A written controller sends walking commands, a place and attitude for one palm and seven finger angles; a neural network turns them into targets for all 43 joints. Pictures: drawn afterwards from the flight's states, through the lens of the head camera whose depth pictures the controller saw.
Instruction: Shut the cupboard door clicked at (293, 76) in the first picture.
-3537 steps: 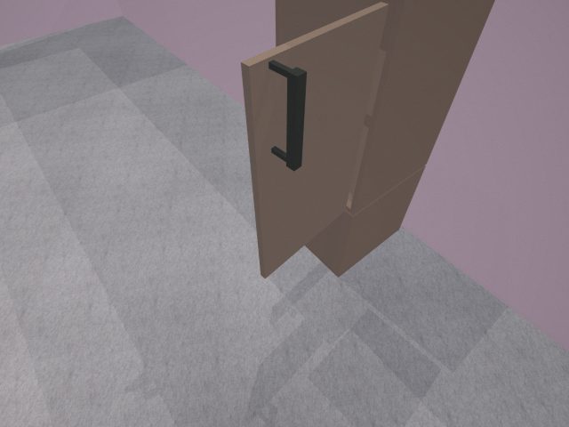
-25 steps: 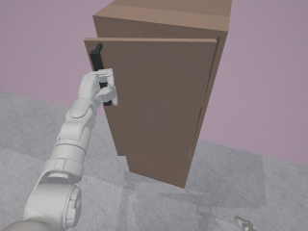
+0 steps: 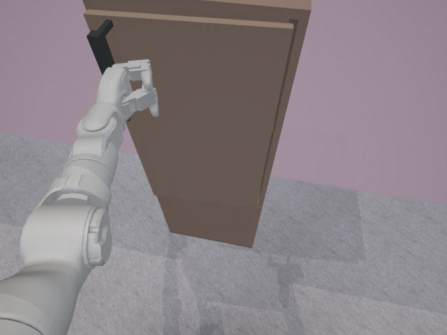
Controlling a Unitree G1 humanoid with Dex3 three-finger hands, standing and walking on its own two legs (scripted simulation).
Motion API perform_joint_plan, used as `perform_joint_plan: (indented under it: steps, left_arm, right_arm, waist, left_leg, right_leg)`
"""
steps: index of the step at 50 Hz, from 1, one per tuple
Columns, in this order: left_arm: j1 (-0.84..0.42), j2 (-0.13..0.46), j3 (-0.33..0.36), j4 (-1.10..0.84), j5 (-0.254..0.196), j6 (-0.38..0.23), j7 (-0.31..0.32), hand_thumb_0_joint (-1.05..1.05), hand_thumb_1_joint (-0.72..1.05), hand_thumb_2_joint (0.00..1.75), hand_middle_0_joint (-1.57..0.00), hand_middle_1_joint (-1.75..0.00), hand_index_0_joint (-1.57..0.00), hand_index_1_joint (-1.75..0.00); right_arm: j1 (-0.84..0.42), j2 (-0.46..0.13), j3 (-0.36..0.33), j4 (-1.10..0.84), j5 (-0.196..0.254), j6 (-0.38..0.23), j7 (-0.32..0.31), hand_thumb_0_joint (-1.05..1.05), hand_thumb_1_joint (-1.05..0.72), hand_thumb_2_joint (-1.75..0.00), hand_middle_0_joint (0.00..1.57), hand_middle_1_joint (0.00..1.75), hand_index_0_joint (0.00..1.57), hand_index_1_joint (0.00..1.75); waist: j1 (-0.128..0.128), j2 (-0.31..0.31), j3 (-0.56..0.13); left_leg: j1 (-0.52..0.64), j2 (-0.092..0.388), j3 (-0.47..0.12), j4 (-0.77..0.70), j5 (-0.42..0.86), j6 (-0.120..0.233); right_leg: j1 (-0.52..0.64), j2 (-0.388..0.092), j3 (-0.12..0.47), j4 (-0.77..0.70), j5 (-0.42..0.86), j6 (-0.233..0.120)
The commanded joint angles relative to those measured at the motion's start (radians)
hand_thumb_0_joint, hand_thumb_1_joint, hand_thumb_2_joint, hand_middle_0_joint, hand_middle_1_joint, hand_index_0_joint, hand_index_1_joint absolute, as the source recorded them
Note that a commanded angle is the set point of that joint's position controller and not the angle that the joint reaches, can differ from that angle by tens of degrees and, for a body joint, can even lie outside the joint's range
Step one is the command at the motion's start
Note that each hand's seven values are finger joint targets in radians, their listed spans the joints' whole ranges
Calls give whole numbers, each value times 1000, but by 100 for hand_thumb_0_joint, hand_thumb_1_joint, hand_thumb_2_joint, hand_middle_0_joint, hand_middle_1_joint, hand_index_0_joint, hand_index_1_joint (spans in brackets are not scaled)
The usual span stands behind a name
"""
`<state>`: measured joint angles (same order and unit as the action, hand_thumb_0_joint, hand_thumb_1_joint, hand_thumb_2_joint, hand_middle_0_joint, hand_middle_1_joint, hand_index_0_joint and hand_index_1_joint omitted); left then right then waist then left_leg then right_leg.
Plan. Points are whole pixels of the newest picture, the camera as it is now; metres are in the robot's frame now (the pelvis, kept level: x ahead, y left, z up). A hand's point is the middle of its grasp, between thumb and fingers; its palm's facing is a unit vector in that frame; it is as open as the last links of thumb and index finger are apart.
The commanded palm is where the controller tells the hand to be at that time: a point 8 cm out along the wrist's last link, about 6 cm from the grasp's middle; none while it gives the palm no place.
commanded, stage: push the door shut along its arc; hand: left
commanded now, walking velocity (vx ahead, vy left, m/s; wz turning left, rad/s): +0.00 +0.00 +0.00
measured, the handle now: (117, 74) +0.56 +0.16 +0.17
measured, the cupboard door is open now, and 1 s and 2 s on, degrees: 4 0 0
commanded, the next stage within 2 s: pull the fist back off the door in 0.70 s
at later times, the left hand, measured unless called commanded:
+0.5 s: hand (168, 78) +0.54 +0.07 +0.17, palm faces -0.28 -0.96 +0.00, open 2.9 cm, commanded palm +0.55 +0.12 +0.17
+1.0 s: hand (173, 76) +0.54 +0.06 +0.17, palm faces +0.13 -0.99 +0.05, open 2.9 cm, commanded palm +0.54 +0.09 +0.17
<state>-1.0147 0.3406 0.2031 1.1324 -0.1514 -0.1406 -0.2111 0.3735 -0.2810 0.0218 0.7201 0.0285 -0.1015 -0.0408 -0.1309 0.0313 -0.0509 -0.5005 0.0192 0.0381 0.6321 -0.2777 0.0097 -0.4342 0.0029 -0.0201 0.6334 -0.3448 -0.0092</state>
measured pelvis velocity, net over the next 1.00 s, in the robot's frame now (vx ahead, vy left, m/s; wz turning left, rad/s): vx -0.01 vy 0.00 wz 0.03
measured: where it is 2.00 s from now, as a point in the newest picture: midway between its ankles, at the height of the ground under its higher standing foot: outside the picture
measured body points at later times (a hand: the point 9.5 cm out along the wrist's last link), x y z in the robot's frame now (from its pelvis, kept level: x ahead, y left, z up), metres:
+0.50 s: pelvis +0.01 -0.01 -0.01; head +0.10 -0.01 +0.43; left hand +0.55 +0.12 +0.17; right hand -0.01 -0.28 -0.13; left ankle +0.02 +0.11 -0.72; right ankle -0.02 -0.11 -0.72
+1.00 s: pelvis -0.01 +0.00 -0.02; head +0.08 +0.01 +0.42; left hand +0.53 +0.11 +0.17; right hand -0.02 -0.26 -0.13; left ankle +0.02 +0.11 -0.72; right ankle -0.02 -0.11 -0.72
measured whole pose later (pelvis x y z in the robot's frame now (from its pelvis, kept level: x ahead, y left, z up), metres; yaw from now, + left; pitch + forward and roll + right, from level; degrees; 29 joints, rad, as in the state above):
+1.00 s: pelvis -0.01 +0.00 -0.02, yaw +2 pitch +17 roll -2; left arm -1.36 0.24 0.27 1.35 -0.02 -0.13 0.26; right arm 0.42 -0.26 0.01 0.77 -0.07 -0.14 0.04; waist -0.19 0.03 -0.11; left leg -0.78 0.02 -0.02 0.77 -0.30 0.00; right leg -0.68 0.01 -0.07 0.74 -0.37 -0.01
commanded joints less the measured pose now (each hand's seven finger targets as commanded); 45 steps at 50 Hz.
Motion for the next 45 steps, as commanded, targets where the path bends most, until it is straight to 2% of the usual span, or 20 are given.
perform_joint_plan:
  steps: [1, 3, 7, 9, 10, 12, 16, 18, 20, 21, 28, 29, 30, 32, 34, 38, 40, 41, 43, 45]
  left_arm:
    - [-571, 237, 63, -198, -1, -88, -21, 0, 90, 90, -130, -150, -130, -150]
    - [-575, 264, 75, -150, 1, -88, -31, 0, 90, 90, -130, -150, -130, -150]
    - [-638, 248, 48, -150, 8, -92, -55, 0, 90, 90, -130, -150, -130, -150]
    - [-682, 249, 45, -146, 4, -91, -61, 0, 90, 90, -130, -150, -130, -150]
    - [-664, 256, 56, -134, 4, -88, -65, 0, 90, 90, -130, -150, -130, -150]
    - [-707, 258, 48, -103, 9, -82, -67, 0, 90, 90, -130, -150, -130, -150]
    - [-707, 284, 76, -85, 19, -82, -70, 0, 90, 90, -130, -150, -130, -150]
    - [-737, 294, 75, -66, 25, -82, -70, 0, 90, 90, -130, -150, -130, -150]
    - [-738, 298, 75, -50, 32, -78, -78, 0, 90, 90, -130, -150, -130, -150]
    - [-763, 298, 66, -47, 35, -79, -83, 0, 90, 90, -130, -150, -130, -150]
    - [-886, 211, -3, -47, 15, -75, -108, 0, 90, 90, -130, -150, -130, -150]
    - [-916, 226, -2, -53, 19, -78, -112, 0, 90, 90, -130, -150, -130, -150]
    - [-909, 200, -17, -33, 15, -71, -116, 0, 90, 90, -130, -150, -130, -150]
    - [-925, 178, -34, -3, 11, -66, -120, 0, 90, 90, -130, -150, -130, -150]
    - [-963, 157, -52, -35, 6, -73, -123, 0, 90, 90, -130, -150, -130, -150]
    - [-983, 109, -78, -26, -8, -66, -127, 0, 90, 90, -130, -150, -130, -150]
    - [-988, 128, -72, -9, -8, -59, -131, 0, 90, 90, -130, -150, -130, -150]
    - [-1045, 140, 118, -11, -66, -31, 83, 0, 90, 90, -130, -150, -130, -150]
    - [-995, 99, 114, -29, -8, -24, 282, 0, 90, 90, -130, -150, -130, -150]
    - [-1031, 33, 96, -47, 55, -38, 438, 0, 90, 90, -130, -150, -130, -150]
  right_arm:
    - [75, -158, -63, -90, -2, -30, -9, 0, -90, -90, 20, 30, 20, 30]
    - [99, -166, -65, -80, -3, -22, -12, 0, -90, -90, 20, 30, 20, 30]
    - [111, -166, -70, -76, -4, -20, -8, 0, -90, -90, 20, 30, 20, 30]
    - [126, -172, -72, -67, -6, -18, -10, 0, -90, -90, 20, 30, 20, 30]
    - [128, -172, -74, -69, -8, -16, -9, 0, -90, -90, 20, 30, 20, 30]
    - [143, -175, -72, -56, -11, -13, -8, 0, -90, -90, 20, 30, 20, 30]
    - [161, -178, -76, -56, -18, -7, -5, 0, -90, -90, 20, 30, 20, 30]
    - [178, -181, -77, -51, -21, 1, -8, 0, -90, -90, 20, 30, 20, 30]
    - [178, -183, -77, -53, -22, 5, -6, 0, -90, -90, 20, 30, 20, 30]
    - [182, -182, -77, -50, -22, 7, -6, 0, -90, -90, 20, 30, 20, 30]
    - [197, -185, -79, -22, -27, 1, -13, 0, -90, -90, 20, 30, 20, 30]
    - [194, -189, -80, -13, -28, 0, -13, 0, -90, -90, 20, 30, 20, 30]
    - [188, -188, -78, -12, -28, -4, -12, 0, -90, -90, 20, 30, 20, 30]
    - [190, -191, -77, 1, -28, -11, -14, 0, -90, -90, 20, 30, 20, 30]
    - [193, -195, -77, 12, -30, -20, -17, 0, -90, -90, 20, 30, 20, 30]
    - [201, -197, -77, 35, -33, -37, -24, 0, -90, -90, 20, 30, 20, 30]
    - [191, -203, -76, 41, -30, -44, -26, 0, -90, -90, 20, 30, 20, 30]
    - [207, -155, -60, 26, -29, -54, -10, 0, -90, -90, 20, 30, 20, 30]
    - [232, -151, -65, 16, -52, -60, 22, 0, -90, -90, 20, 30, 20, 30]
    - [232, -139, -68, 18, -76, -58, 55, 0, -90, -90, 20, 30, 20, 30]
  waist:
    - [-23, -22, -399]
    - [-36, -54, -373]
    - [-52, 13, -397]
    - [-72, -10, -410]
    - [-59, 9, -421]
    - [-80, 0, -401]
    - [-74, 6, -450]
    - [-94, -22, -434]
    - [-90, -15, -449]
    - [-102, -14, -434]
    - [-156, 27, -432]
    - [-155, 52, -449]
    - [-156, 68, -445]
    - [-174, 43, -408]
    - [-177, 77, -448]
    - [-197, 77, -448]
    - [-197, 66, -436]
    - [-148, 94, -430]
    - [-153, 18, -459]
    - [-154, 49, -459]
  left_leg:
    - [281, -26, -52, -16, 240, 31]
    - [249, -26, -48, -9, 228, 35]
    - [275, -21, -56, 4, 241, 28]
    - [279, -21, -58, 11, 256, 33]
    - [278, -21, -59, 16, 260, 30]
    - [257, -21, -63, 21, 250, 31]
    - [261, -23, -61, 39, 307, 32]
    - [236, -26, -57, 47, 311, 39]
    - [231, -27, -60, 52, 303, 37]
    - [224, -27, -60, 53, 300, 37]
    - [272, -24, -73, 82, 289, 43]
    - [286, -22, -82, 84, 282, 38]
    - [290, -22, -85, 88, 266, 37]
    - [271, -17, -90, 91, 239, 37]
    - [307, -14, -99, 96, 251, 35]
    - [321, -10, -105, 104, 242, 40]
    - [299, -8, -105, 106, 204, 37]
    - [209, 4, -106, 88, 154, 20]
    - [196, 5, -116, 73, 146, 16]
    - [202, -1, -116, 77, 137, 9]
  right_leg:
    - [15, 30, 8, -72, 359, -3]
    - [11, 32, 7, -74, 354, 0]
    - [-34, 34, 8, -66, 359, -2]
    - [-43, 36, 7, -65, 375, 2]
    - [-43, 37, 9, -60, 376, -1]
    - [-61, 36, 7, -59, 369, 1]
    - [-51, 38, 8, -42, 425, 1]
    - [-49, 38, 7, -38, 441, 4]
    - [-58, 38, 10, -37, 439, 5]
    - [-66, 38, 10, -37, 439, 6]
    - [-172, 46, -2, -34, 379, 5]
    - [-192, 46, 0, -32, 361, 4]
    - [-217, 47, -3, -31, 335, 2]
    - [-246, 49, -8, -32, 304, 3]
    - [-271, 49, -13, -21, 289, 1]
    - [-313, 50, -29, -13, 255, -1]
    - [-328, 50, -23, -16, 229, 1]
    - [-278, 46, -11, -49, 185, 10]
    - [-248, 53, -34, -27, 170, 19]
    - [-279, 54, -40, -18, 154, 19]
